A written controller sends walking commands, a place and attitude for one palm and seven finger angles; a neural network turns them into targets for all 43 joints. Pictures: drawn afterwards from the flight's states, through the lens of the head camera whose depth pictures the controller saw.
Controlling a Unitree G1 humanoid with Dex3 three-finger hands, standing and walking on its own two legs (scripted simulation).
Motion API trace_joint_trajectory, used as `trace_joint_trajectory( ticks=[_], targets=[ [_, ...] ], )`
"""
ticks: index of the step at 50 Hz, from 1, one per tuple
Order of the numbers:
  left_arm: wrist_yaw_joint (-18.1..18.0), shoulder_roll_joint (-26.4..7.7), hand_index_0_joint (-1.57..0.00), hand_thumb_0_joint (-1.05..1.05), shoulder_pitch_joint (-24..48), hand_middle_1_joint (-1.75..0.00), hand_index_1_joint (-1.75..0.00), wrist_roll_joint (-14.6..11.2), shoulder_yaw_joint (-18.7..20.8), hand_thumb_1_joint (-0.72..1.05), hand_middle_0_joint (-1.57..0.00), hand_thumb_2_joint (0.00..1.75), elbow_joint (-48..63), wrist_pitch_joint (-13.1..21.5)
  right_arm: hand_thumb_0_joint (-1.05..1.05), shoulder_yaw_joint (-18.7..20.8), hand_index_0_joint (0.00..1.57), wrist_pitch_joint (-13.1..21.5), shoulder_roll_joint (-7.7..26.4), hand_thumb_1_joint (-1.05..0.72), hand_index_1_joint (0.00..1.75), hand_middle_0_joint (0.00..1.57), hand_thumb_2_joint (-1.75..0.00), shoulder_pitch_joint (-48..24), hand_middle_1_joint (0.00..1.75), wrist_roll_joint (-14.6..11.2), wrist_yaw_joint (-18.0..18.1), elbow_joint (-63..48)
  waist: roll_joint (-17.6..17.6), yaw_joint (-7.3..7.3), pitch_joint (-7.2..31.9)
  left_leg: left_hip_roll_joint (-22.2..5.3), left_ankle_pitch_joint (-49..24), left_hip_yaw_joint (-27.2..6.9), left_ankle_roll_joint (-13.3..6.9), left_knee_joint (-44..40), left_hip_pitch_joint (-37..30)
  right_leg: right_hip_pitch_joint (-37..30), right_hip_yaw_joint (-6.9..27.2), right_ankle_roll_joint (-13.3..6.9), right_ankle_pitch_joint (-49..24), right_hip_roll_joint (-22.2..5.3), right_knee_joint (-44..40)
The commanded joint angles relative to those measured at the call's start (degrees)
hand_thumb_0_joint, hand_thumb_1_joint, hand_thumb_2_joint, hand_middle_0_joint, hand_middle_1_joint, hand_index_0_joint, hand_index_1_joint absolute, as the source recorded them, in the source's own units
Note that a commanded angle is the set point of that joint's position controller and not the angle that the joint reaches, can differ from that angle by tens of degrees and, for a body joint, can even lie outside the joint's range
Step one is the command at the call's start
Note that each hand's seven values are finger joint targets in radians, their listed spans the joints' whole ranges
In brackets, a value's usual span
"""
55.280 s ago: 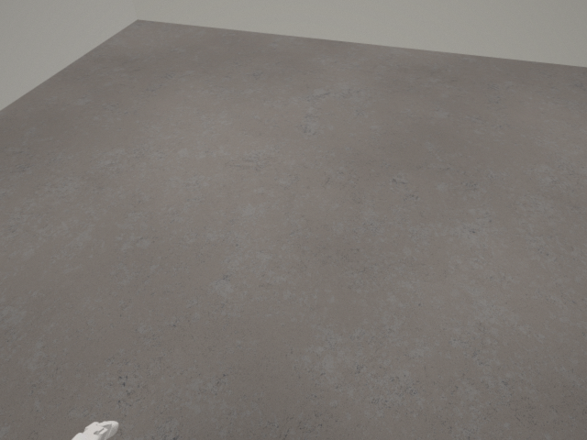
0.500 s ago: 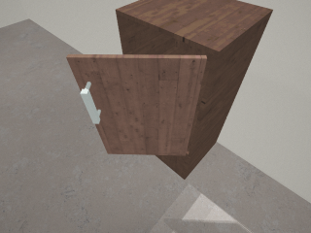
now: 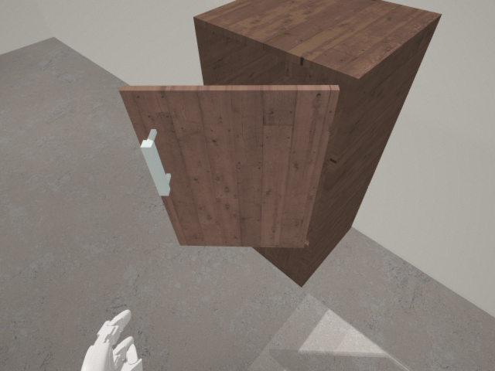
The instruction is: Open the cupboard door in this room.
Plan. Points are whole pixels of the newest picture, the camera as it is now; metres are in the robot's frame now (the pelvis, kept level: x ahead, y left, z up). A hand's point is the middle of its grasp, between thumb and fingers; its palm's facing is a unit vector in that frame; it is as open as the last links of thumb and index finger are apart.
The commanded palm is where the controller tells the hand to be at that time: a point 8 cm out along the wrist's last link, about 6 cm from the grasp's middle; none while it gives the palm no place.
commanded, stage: raise the hand with hooked fingers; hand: left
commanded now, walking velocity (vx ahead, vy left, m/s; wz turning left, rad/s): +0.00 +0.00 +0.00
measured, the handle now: (159, 163) +0.54 +0.23 +0.00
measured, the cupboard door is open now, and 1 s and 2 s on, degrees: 41 41 41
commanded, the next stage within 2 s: move the hooked fingers beside the handle in 1.96 s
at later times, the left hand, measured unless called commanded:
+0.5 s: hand (124, 343) +0.17 +0.21 -0.04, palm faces +0.00 -1.00 -0.06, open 9.9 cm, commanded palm +0.15 +0.27 -0.03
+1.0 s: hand (101, 305) +0.22 +0.26 -0.01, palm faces +0.03 -1.00 -0.07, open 12.9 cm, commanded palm +0.20 +0.31 +0.00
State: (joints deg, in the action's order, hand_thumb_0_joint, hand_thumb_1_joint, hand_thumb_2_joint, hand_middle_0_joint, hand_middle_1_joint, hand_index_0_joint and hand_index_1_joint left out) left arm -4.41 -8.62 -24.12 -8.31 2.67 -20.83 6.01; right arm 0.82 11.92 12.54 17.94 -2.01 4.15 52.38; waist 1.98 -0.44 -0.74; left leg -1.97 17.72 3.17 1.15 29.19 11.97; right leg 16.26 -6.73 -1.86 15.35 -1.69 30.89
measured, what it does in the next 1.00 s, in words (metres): lowers itself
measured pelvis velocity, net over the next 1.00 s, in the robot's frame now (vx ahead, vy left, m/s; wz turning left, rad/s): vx -0.03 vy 0.03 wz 0.00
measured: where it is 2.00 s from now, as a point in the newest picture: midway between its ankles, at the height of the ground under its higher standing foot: outside the picture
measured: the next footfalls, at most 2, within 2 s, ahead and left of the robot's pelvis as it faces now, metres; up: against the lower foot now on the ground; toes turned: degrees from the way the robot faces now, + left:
none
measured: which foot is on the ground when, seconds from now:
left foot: down 0.00-1.00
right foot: down 0.00-1.00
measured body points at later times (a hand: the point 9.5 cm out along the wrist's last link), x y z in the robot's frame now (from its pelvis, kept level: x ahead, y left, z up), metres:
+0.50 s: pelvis -0.04 +0.02 -0.09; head +0.03 +0.04 +0.36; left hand +0.17 +0.26 -0.03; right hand +0.17 -0.17 -0.16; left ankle -0.03 +0.13 -0.73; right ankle +0.01 -0.09 -0.73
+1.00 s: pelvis -0.03 +0.03 -0.06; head +0.04 +0.05 +0.39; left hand +0.21 +0.31 +0.00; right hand +0.15 -0.23 -0.13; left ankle -0.03 +0.13 -0.73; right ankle +0.01 -0.09 -0.73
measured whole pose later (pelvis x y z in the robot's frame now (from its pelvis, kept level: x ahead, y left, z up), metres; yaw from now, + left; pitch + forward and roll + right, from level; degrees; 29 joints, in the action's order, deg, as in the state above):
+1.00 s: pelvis -0.03 +0.03 -0.06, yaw +0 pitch +12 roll -2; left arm 18.0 -17.1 -13.9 -16.7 15.6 -6.3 20.4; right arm 0.1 13.5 16.1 14.5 -2.0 3.6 31.4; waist 0.4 -0.6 5.6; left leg -1.7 29.3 1.6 -1.5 59.2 42.3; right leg 44.0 -6.7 -0.1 23.6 -3.7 55.5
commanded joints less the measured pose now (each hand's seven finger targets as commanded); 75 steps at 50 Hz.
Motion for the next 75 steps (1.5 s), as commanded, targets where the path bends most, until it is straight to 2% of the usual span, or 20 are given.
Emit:
trace_joint_trajectory(
  ticks=[1, 3, 4, 6, 7, 11, 16, 20, 21, 26, 28, 33, 37, 47, 53, 56, 64, 67, 73, 75],
  targets=[
    [6.5, -0.9, -0.21, 0.0, -1.9, -0.42, -0.42, -3.7, 4.1, 0.71, -0.21, 0.82, 7.0, 16.3, 0.0, 3.9, 0.2, 7.7, 9.0, -0.9, 0.3, 0.2, -0.9, -8.5, 0.3, 1.1, -1.0, -16.6, -12.5, 1.02, 0.9, 2.6, -2.4, -2.6, -1.8, 7.4, 15.6, 12.5, 2.9, 1.8, 5.5, -0.5, 2.9],
    [12.7, 1.6, -0.22, 0.0, -8.7, -0.45, -0.45, -5.3, 3.5, 0.67, -0.22, 0.8, 7.0, 25.2, 0.0, 4.2, 0.2, 8.4, 8.3, -0.9, 0.3, 0.2, -0.9, -10.1, 0.3, 1.6, -2.9, -20.7, -12.2, 3.79, 6.5, 3.3, -1.2, -1.6, -0.7, 13.3, 22.4, 13.9, 3.2, 0.9, 4.5, -0.2, 10.8],
    [16.0, 0.5, -0.22, 0.0, -8.4, -0.47, -0.47, -6.1, 4.7, 0.64, -0.22, 0.79, 6.8, 29.7, 0.0, 4.5, 0.2, 8.3, 8.4, -0.9, 0.3, 0.2, -0.9, -10.3, 0.3, 1.6, -3.7, -21.8, -13.2, 3.81, 7.4, 3.6, -0.5, -1.5, -0.3, 16.5, 26.4, 15.2, 4.1, 0.8, 3.6, -0.3, 13.9],
    [22.3, -3.9, -0.22, 0.0, -8.6, -0.5, -0.5, -6.1, 8.2, 0.6, -0.22, 0.77, 5.2, 36.3, 0.0, 5.4, 0.2, 7.9, 9.1, -0.9, 0.3, 0.2, -0.9, -10.4, 0.3, 1.4, -5.1, -24.2, -8.0, 4.32, 10.5, 4.1, -1.3, -1.2, -0.2, 22.7, 31.0, 17.1, 6.7, -0.3, 0.2, -1.0, 19.4],
    [23.7, -4.9, -0.22, 0.0, -8.3, -0.51, -0.51, -6.6, 8.8, 0.57, -0.22, 0.76, 7.7, 35.9, 0.0, 5.3, 0.2, 7.1, 9.4, -0.9, 0.3, 0.2, -0.9, -11.6, 0.3, 1.1, -5.3, -26.7, -6.7, 5.04, 13.0, 4.5, -0.4, -0.3, -0.7, 23.9, 32.8, 17.6, 7.3, -0.2, 1.5, -1.3, 20.4],
    [22.3, -8.0, -0.23, 0.0, 3.9, -0.57, -0.57, -8.2, 8.9, 0.48, -0.23, 0.72, 22.8, 28.2, 0.0, 4.5, 0.2, 4.4, 9.6, -0.9, 0.3, 0.2, -0.9, -12.4, 0.3, 0.1, -3.6, -33.5, -2.3, 3.4, 16.0, 4.2, 5.6, -1.0, -1.8, 25.4, 35.7, 21.8, 8.6, 0.3, 11.9, -0.5, 21.1],
    [15.9, -9.4, -0.24, 0.0, 11.9, -0.64, -0.64, -5.0, 7.4, 0.36, -0.24, 0.67, 42.5, 28.0, 0.0, 3.1, 0.2, 3.0, 8.5, -0.9, 0.3, 0.2, -0.9, -7.7, 0.3, 1.2, -1.8, -33.6, 2.7, -0.29, 21.7, 1.8, -0.2, -4.4, -2.6, 27.1, 30.0, 24.2, 5.3, 0.1, 3.3, 1.3, 25.1],
    [17.9, -7.8, -0.25, 0.0, 10.5, -0.7, -0.7, -4.4, 4.6, 0.27, -0.25, 0.63, 37.3, 25.9, 0.0, 2.0, 0.2, 3.6, 8.8, -0.9, 0.3, 0.2, -0.9, -7.5, 0.3, 1.1, -1.2, -31.1, 3.6, -2.08, 19.5, 1.4, 1.7, -5.9, -2.2, 27.2, 30.9, 27.8, 3.4, 0.3, 6.0, 1.6, 24.7],
    [19.2, -8.2, -0.25, 0.0, 9.5, -0.72, -0.72, -4.8, 4.7, 0.25, -0.25, 0.62, 33.7, 23.9, 0.0, 1.7, 0.2, 3.6, 9.0, -0.9, 0.3, 0.2, -0.9, -7.6, 0.3, 0.9, -0.9, -30.7, 3.0, -2.08, 17.7, 1.4, 2.5, -6.4, -2.2, 26.7, 31.4, 28.0, 3.1, 0.1, 6.7, 2.0, 24.4],
    [21.3, -12.0, -0.25, 0.0, 5.8, -0.8, -0.8, -7.4, 10.9, 0.13, -0.25, 0.57, 29.7, 15.4, 0.0, 1.4, 0.2, 3.2, 8.9, -0.9, 0.3, 0.2, -0.9, -8.8, 0.3, 0.1, -0.3, -31.4, -0.8, 1.13, 20.3, 2.0, 3.6, -6.8, -1.8, 22.7, 31.7, 21.8, 2.1, 0.3, 8.5, 1.9, 22.1],
    [20.2, -12.4, -0.26, 0.0, 5.7, -0.82, -0.82, -8.1, 12.8, 0.08, -0.26, 0.55, 32.7, 14.7, 0.0, 1.3, 0.2, 3.3, 8.3, -0.9, 0.3, 0.2, -0.9, -8.7, 0.3, 0.2, -0.3, -31.6, -0.5, 1.99, 23.0, 2.0, 1.2, -6.4, -1.7, 21.6, 30.0, 19.7, 1.8, 0.5, 6.7, 1.5, 21.6],
    [17.8, -13.3, -0.27, 0.0, 8.7, -0.9, -0.9, -8.4, 14.4, -0.03, -0.27, 0.5, 31.4, 17.7, 0.0, 1.1, 0.2, 4.1, 8.5, -0.9, 0.3, 0.2, -0.9, -7.4, 0.3, 0.6, -0.2, -30.2, -1.2, 1.17, 19.4, 1.9, 2.0, -6.2, -1.5, 20.8, 30.5, 21.0, 1.8, 0.5, 8.3, 1.4, 20.6],
    [19.4, -13.3, -0.27, 0.0, 10.8, -0.96, -0.96, -8.1, 13.3, -0.13, -0.27, 0.46, 29.4, 19.4, 0.0, 1.3, 0.2, 4.7, 9.6, -0.9, 0.3, 0.2, -0.9, -6.1, 0.3, 0.5, -0.4, -29.8, 0.3, 0.18, 18.3, 1.9, 1.3, -5.9, -1.5, 20.2, 29.1, 21.4, 1.7, 0.3, 7.3, 1.3, 20.1],
    [22.2, -18.0, -0.29, 0.0, 15.1, -1.11, -1.11, -10.0, 18.8, -0.36, -0.29, 0.36, 27.2, 18.8, 0.0, 1.6, 0.2, 4.6, 10.4, -0.9, 0.3, 0.2, -0.9, -4.0, 0.3, 0.1, 0.0, -28.7, 3.7, 0.74, 19.9, 1.8, -7.5, -5.5, -1.0, 18.7, 23.8, 16.6, 1.9, 0.1, -1.5, 1.7, 18.8],
    [25.1, -19.9, -0.3, 0.0, 19.7, -1.2, -1.2, -10.6, 20.3, -0.5, -0.3, 0.3, 21.7, 17.0, 0.0, 1.3, 0.2, 3.9, 11.0, -0.9, 0.3, 0.2, -0.9, -3.4, 0.3, 0.0, 0.0, -28.5, 2.4, 0.13, 19.0, 1.8, -8.4, -5.0, -1.2, 18.1, 23.1, 15.0, 2.3, 0.4, -4.0, 1.7, 17.3],
    [27.0, -21.7, -0.3, 0.0, 22.7, -1.2, -1.2, -11.8, 22.1, -0.5, -0.3, 0.3, 18.8, 16.1, 0.0, 0.9, 0.2, 3.6, 11.3, -0.9, 0.3, 0.2, -0.9, -3.5, 0.3, -0.1, 0.3, -28.2, 0.7, -0.08, 18.4, 2.0, -7.9, -4.9, -1.4, 17.9, 23.1, 13.5, 2.7, 0.4, -4.7, 1.9, 16.3],
    [30.5, -25.7, -0.3, 0.0, 30.1, -1.2, -1.2, -12.8, 25.4, -0.5, -0.3, 0.3, 13.5, 15.8, 0.0, 0.5, 0.2, 3.7, 11.5, -0.9, 0.3, 0.2, -0.9, -3.3, 0.3, 0.0, 0.6, -27.0, 2.6, 0.16, 20.7, 2.0, -10.9, -4.5, -1.6, 17.1, 20.9, 10.5, 3.6, 0.4, -8.3, 1.5, 14.9],
    [31.9, -26.7, -0.3, 0.0, 32.1, -1.2, -1.2, -13.3, 26.2, -0.5, -0.3, 0.3, 9.8, 15.3, 0.0, 0.3, 0.2, 3.3, 11.9, -0.9, 0.3, 0.2, -0.9, -3.0, 0.3, -0.1, 0.7, -26.7, 0.8, -0.05, 19.7, 1.9, -10.6, -4.5, -1.7, 16.6, 21.1, 10.2, 3.6, 0.4, -8.3, 1.7, 14.3],
    [33.6, -30.6, -0.3, 0.0, 37.5, -1.2, -1.2, -13.6, 29.1, -0.5, -0.3, 0.3, 6.2, 15.5, 0.0, 0.5, 0.2, 3.0, 12.2, -0.9, 0.3, 0.2, -0.9, -2.3, 0.3, -0.1, 1.0, -26.2, 2.6, 0.16, 20.5, 2.1, -8.9, -4.0, -1.8, 15.2, 20.4, 8.8, 4.5, 0.4, -6.8, 1.4, 12.7],
    [34.2, -28.3, -0.3, 0.0, 35.0, -1.2, -1.2, -14.1, 27.8, -0.5, -0.3, 0.3, 4.1, 15.3, 0.0, 0.6, 0.2, 3.0, 12.2, -0.9, 0.3, 0.2, -0.9, -2.3, 0.3, -0.2, 0.9, -26.6, 0.2, 0.35, 19.8, 2.1, -9.0, -3.9, -2.0, 14.9, 21.1, 8.1, 4.6, 0.5, -7.2, 1.3, 12.2]
  ],
)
